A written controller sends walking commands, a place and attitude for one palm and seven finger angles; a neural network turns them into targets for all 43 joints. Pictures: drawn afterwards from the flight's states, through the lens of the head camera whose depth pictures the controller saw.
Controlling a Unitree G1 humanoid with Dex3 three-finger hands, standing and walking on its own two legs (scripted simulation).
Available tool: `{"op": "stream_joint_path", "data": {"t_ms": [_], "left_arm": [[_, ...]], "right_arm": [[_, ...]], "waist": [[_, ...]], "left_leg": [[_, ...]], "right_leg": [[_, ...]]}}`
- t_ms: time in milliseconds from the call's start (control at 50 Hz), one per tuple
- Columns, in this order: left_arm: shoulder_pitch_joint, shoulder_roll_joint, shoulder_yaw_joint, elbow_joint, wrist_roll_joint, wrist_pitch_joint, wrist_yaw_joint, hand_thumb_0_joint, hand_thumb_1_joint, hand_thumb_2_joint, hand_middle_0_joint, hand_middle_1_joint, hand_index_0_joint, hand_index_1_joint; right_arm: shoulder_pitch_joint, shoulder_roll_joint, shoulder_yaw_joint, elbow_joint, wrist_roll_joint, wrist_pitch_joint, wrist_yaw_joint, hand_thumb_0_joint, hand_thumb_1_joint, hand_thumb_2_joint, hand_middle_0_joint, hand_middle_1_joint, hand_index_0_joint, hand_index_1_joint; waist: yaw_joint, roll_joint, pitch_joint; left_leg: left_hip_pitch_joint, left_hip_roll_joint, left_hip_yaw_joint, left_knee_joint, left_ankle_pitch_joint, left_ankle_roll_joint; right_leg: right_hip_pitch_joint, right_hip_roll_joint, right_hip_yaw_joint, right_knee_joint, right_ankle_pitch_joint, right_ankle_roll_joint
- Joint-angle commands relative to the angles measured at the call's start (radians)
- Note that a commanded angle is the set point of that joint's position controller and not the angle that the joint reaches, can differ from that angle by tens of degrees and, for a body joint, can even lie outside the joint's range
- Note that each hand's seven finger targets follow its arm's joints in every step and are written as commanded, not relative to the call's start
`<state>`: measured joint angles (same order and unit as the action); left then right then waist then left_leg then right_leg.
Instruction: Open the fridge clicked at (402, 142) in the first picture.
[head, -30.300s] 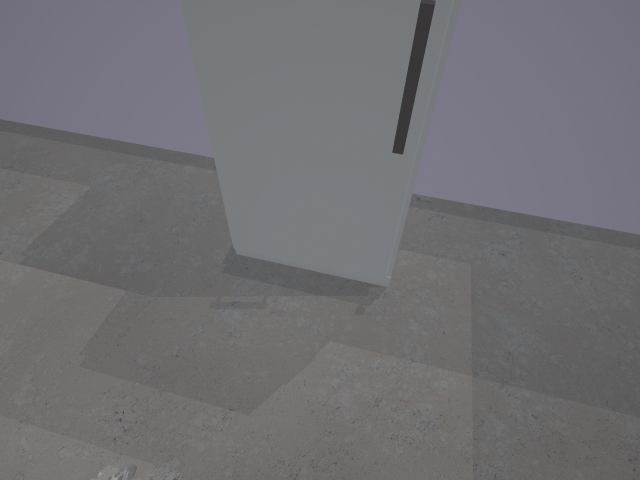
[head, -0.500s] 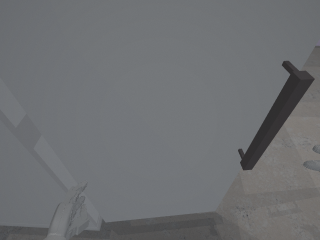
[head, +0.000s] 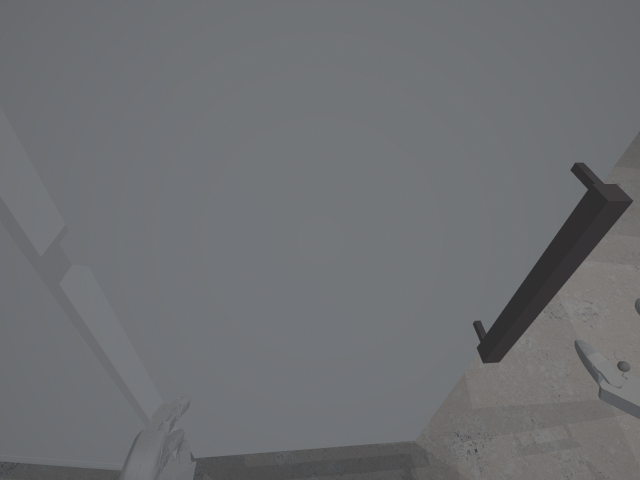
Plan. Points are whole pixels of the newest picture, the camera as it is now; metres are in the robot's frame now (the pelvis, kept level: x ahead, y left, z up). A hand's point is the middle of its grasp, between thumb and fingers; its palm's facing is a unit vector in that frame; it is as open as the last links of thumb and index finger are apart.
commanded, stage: draw the hand back to the body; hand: right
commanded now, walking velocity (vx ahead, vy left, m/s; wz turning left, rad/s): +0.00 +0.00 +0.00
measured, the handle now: (527, 278) +0.35 -0.27 +0.09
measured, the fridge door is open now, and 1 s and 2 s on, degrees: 82 82 82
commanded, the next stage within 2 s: step back with the hand held close in 0.54 s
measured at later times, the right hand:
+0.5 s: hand (587, 374) +0.19 -0.23 +0.16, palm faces +0.48 +0.77 -0.42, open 7.5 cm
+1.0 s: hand out of the picture +0.15 -0.27 +0.15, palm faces +0.37 +0.78 -0.51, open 7.4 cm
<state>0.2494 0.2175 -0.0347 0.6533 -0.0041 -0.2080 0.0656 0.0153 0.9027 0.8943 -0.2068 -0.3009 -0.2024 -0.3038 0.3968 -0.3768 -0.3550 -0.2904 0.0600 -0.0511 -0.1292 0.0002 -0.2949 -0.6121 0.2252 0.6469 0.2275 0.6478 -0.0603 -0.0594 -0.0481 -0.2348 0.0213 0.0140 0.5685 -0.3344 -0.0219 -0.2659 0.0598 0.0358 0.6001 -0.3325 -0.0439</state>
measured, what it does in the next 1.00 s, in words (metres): stands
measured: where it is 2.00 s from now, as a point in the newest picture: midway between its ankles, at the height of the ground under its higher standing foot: outside the picture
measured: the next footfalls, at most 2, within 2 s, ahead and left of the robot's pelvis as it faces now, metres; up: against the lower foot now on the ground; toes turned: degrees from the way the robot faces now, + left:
left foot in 1.18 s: -0.06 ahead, +0.13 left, +0.00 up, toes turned +0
left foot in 1.92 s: -0.27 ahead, +0.10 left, +0.00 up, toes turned +5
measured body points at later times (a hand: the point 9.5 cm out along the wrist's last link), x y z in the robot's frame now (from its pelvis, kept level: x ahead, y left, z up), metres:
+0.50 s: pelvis +0.01 +0.04 +0.00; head -0.01 +0.07 +0.45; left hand +0.21 +0.25 -0.08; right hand +0.16 -0.27 +0.18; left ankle -0.02 +0.14 -0.73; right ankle -0.01 -0.09 -0.73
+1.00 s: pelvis -0.04 +0.00 +0.00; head -0.01 -0.01 +0.45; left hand +0.14 +0.24 -0.07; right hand +0.13 -0.30 +0.18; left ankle -0.02 +0.14 -0.73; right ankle -0.01 -0.08 -0.73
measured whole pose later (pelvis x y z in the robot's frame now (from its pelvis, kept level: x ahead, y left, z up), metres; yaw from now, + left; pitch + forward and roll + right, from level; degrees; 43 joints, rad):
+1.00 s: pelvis -0.04 +0.00 +0.00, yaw -1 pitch +1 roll +1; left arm 0.20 0.22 0.00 0.57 -0.02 -0.05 0.09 0.01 0.91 0.89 -0.20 -0.30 -0.20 -0.30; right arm 0.59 -0.43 -0.41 -0.52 0.04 -0.15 -0.12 0.02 -0.88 -0.90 0.21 0.30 0.21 0.30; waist -0.02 0.01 0.04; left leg -0.28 0.02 0.04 0.51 -0.24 -0.02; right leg -0.32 0.04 0.01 0.55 -0.25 -0.05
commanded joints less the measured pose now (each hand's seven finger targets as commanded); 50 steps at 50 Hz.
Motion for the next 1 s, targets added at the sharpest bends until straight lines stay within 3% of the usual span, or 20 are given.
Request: {"op": "stream_joint_path", "data": {"t_ms": [0, 60, 140, 180, 260, 320, 360, 480, 620, 640, 660, 680, 700, 720, 740, 780, 820, 880, 920, 980], "left_arm": [[-0.117, 0.122, 0.056, -0.166, -0.009, -0.044, 0.016, 0.000, 0.900, 0.900, -0.200, -0.300, -0.200, -0.300], [-0.124, 0.112, 0.052, -0.167, -0.012, -0.050, 0.019, 0.000, 0.900, 0.900, -0.200, -0.300, -0.200, -0.300], [-0.126, 0.112, 0.055, -0.159, -0.010, -0.054, 0.025, 0.000, 0.900, 0.900, -0.200, -0.300, -0.200, -0.300], [-0.131, 0.120, 0.063, -0.151, -0.010, -0.045, 0.030, 0.000, 0.900, 0.900, -0.200, -0.300, -0.200, -0.300], [-0.143, 0.116, 0.065, -0.153, -0.014, -0.022, 0.033, 0.000, 0.900, 0.900, -0.200, -0.300, -0.200, -0.300], [-0.152, 0.116, 0.065, -0.157, -0.012, -0.017, 0.034, 0.000, 0.900, 0.900, -0.200, -0.300, -0.200, -0.300], [-0.159, 0.107, 0.060, -0.158, -0.010, -0.020, 0.035, 0.000, 0.900, 0.900, -0.200, -0.300, -0.200, -0.300], [-0.171, 0.105, 0.058, -0.147, -0.007, -0.021, 0.044, 0.000, 0.900, 0.900, -0.200, -0.300, -0.200, -0.300], [-0.180, 0.101, 0.053, -0.147, -0.012, -0.019, 0.041, 0.000, 0.900, 0.900, -0.200, -0.300, -0.200, -0.300], [-0.189, 0.099, 0.048, -0.162, -0.010, -0.028, 0.037, 0.000, 0.900, 0.900, -0.200, -0.300, -0.200, -0.300], [-0.160, 0.110, 0.052, -0.180, -0.014, 0.004, 0.040, 0.000, 0.900, 0.900, -0.200, -0.300, -0.200, -0.300], [-0.146, 0.102, 0.056, -0.161, -0.012, 0.023, 0.041, 0.000, 0.900, 0.900, -0.200, -0.300, -0.200, -0.300], [-0.144, 0.103, 0.057, -0.148, -0.004, 0.039, 0.037, 0.000, 0.900, 0.900, -0.200, -0.300, -0.200, -0.300], [-0.137, 0.109, 0.062, -0.166, -0.008, 0.055, 0.029, 0.000, 0.900, 0.900, -0.200, -0.300, -0.200, -0.300], [-0.139, 0.113, 0.065, -0.180, -0.012, 0.069, 0.025, 0.000, 0.900, 0.900, -0.200, -0.300, -0.200, -0.300], [-0.159, 0.115, 0.069, -0.200, -0.015, 0.092, 0.026, 0.000, 0.900, 0.900, -0.200, -0.300, -0.200, -0.300], [-0.167, 0.117, 0.068, -0.226, -0.017, 0.110, 0.024, 0.000, 0.900, 0.900, -0.200, -0.300, -0.200, -0.300], [-0.181, 0.115, 0.071, -0.242, -0.016, 0.117, 0.029, 0.000, 0.900, 0.900, -0.200, -0.300, -0.200, -0.300], [-0.169, 0.117, 0.067, -0.255, -0.015, 0.109, 0.033, 0.000, 0.900, 0.900, -0.200, -0.300, -0.200, -0.300], [-0.161, 0.129, 0.069, -0.251, -0.009, 0.079, 0.045, 0.000, 0.900, 0.900, -0.200, -0.300, -0.200, -0.300]], "right_arm": [[0.001, -0.243, -0.163, -0.268, 0.002, -0.075, -0.017, 0.000, -0.646, -0.777, 0.209, 0.449, 0.209, 0.449], [-0.045, -0.243, -0.151, -0.345, 0.000, -0.087, -0.018, 0.000, -0.755, -0.830, 0.205, 0.385, 0.205, 0.385], [-0.029, -0.206, -0.111, -0.339, 0.000, -0.085, -0.017, 0.000, -0.900, -0.900, 0.200, 0.300, 0.200, 0.300], [-0.007, -0.193, -0.112, -0.284, 0.001, -0.080, -0.017, 0.000, -0.900, -0.900, 0.200, 0.300, 0.200, 0.300], [-0.013, -0.190, -0.110, -0.239, 0.007, -0.075, -0.007, 0.000, -0.900, -0.900, 0.200, 0.300, 0.200, 0.300], [-0.032, -0.207, -0.114, -0.280, 0.004, -0.080, -0.004, 0.000, -0.900, -0.900, 0.200, 0.300, 0.200, 0.300], [-0.054, -0.214, -0.115, -0.310, 0.003, -0.082, -0.005, 0.000, -0.900, -0.900, 0.200, 0.300, 0.200, 0.300], [-0.041, -0.229, -0.136, -0.271, 0.004, -0.076, -0.009, 0.000, -0.900, -0.900, 0.200, 0.300, 0.200, 0.300], [-0.051, -0.197, -0.106, -0.256, 0.006, -0.084, -0.002, 0.000, -0.900, -0.900, 0.200, 0.300, 0.200, 0.300], [-0.110, -0.193, -0.079, -0.357, 0.006, -0.096, 0.000, 0.000, -0.900, -0.900, 0.200, 0.300, 0.200, 0.300], [-0.233, -0.296, -0.211, -0.373, -0.002, -0.138, -0.011, 0.000, -0.900, -0.900, 0.200, 0.300, 0.200, 0.300], [-0.240, -0.291, -0.203, -0.335, -0.013, -0.156, -0.006, 0.000, -0.900, -0.900, 0.200, 0.300, 0.200, 0.300], [-0.099, -0.212, -0.148, -0.231, -0.018, -0.142, 0.001, 0.000, -0.900, -0.900, 0.200, 0.300, 0.200, 0.300], [-0.044, -0.181, -0.126, -0.218, -0.020, -0.134, 0.007, 0.000, -0.900, -0.900, 0.200, 0.300, 0.200, 0.300], [-0.010, -0.176, -0.125, -0.234, -0.021, -0.133, 0.007, 0.000, -0.900, -0.900, 0.200, 0.300, 0.200, 0.300], [0.076, -0.185, -0.147, -0.279, -0.019, -0.140, 0.000, 0.000, -0.900, -0.900, 0.200, 0.300, 0.200, 0.300], [0.148, -0.184, -0.159, -0.352, -0.014, -0.149, -0.008, 0.000, -0.900, -0.900, 0.200, 0.300, 0.200, 0.300], [0.178, -0.253, -0.233, -0.449, -0.016, -0.163, -0.022, 0.000, -0.900, -0.900, 0.200, 0.300, 0.200, 0.300], [0.166, -0.250, -0.233, -0.490, -0.011, -0.176, -0.024, 0.000, -0.900, -0.900, 0.200, 0.300, 0.200, 0.300], [0.126, -0.263, -0.248, -0.506, -0.020, -0.188, -0.029, 0.000, -0.900, -0.900, 0.200, 0.300, 0.200, 0.300]], "waist": [[-0.030, 0.008, -0.092], [-0.021, -0.078, -0.077], [-0.018, -0.047, -0.052], [-0.016, 0.030, -0.034], [-0.014, 0.080, -0.031], [-0.019, 0.051, -0.079], [-0.020, -0.007, -0.087], [-0.022, 0.062, -0.035], [-0.020, 0.011, -0.013], [-0.021, -0.011, -0.045], [0.018, 0.082, 0.098], [0.026, 0.126, 0.077], [0.036, 0.171, 0.067], [0.038, 0.197, 0.024], [0.036, 0.167, -0.025], [0.025, 0.060, -0.064], [0.019, 0.001, -0.090], [0.012, -0.023, -0.138], [0.012, -0.040, -0.139], [0.010, -0.131, -0.107]], "left_leg": [[0.072, 0.030, 0.035, -0.080, 0.265, 0.060], [0.060, 0.032, 0.028, -0.095, 0.266, 0.059], [0.051, 0.036, 0.025, -0.114, 0.309, 0.053], [0.047, 0.036, 0.028, -0.121, 0.320, 0.050], [0.052, 0.046, 0.017, -0.126, 0.347, 0.040], [0.081, 0.055, 0.013, -0.120, 0.417, 0.037], [0.078, 0.055, 0.011, -0.121, 0.399, 0.038], [0.065, 0.055, 0.017, -0.146, 0.376, 0.037], [0.042, 0.054, 0.018, -0.153, 0.282, 0.039], [0.056, 0.056, 0.015, -0.154, 0.280, 0.041], [-0.030, 0.105, -0.133, -0.236, 0.411, 0.021], [-0.013, 0.151, -0.142, -0.242, 0.495, 0.037], [0.001, 0.163, -0.115, -0.216, 0.605, 0.045], [0.036, 0.171, -0.098, -0.192, 0.657, 0.036], [0.067, 0.179, -0.089, -0.167, 0.656, 0.045], [0.056, 0.172, -0.061, -0.151, 0.502, 0.050], [0.046, 0.131, -0.042, -0.134, 0.344, 0.051], [0.092, 0.096, -0.023, -0.090, 0.345, 0.043], [0.107, 0.060, -0.013, -0.053, 0.275, 0.036], [0.125, 0.010, 0.000, 0.033, 0.138, 0.014]], "right_leg": [[0.043, -0.101, 0.043, -0.104, 0.361, 0.053], [0.066, -0.096, 0.028, -0.099, 0.343, 0.046], [0.085, -0.095, 0.013, -0.085, 0.351, 0.024], [0.081, -0.097, 0.008, -0.085, 0.344, 0.015], [0.078, -0.091, -0.010, -0.077, 0.311, 0.003], [0.102, -0.087, -0.018, -0.065, 0.351, -0.001], [0.119, -0.084, -0.016, -0.068, 0.346, 0.000], [0.105, -0.086, -0.012, -0.075, 0.312, -0.004], [0.111, -0.091, -0.005, -0.098, 0.263, 0.000], [0.124, -0.087, 0.002, -0.103, 0.266, -0.002], [0.047, -0.105, 0.032, -0.044, 0.265, -0.023], [0.048, -0.098, 0.034, -0.008, 0.248, -0.014], [0.050, -0.094, 0.022, 0.009, 0.286, -0.010], [0.049, -0.093, 0.017, 0.018, 0.312, -0.008], [0.056, -0.101, 0.016, 0.000, 0.336, -0.008], [0.068, -0.125, 0.031, -0.051, 0.356, -0.012], [0.050, -0.154, 0.069, -0.107, 0.351, -0.022], [0.004, -0.181, 0.107, -0.135, 0.400, -0.028], [-0.047, -0.196, 0.141, -0.182, 0.340, -0.031], [-0.130, -0.241, 0.203, -0.268, 0.207, -0.056]]}}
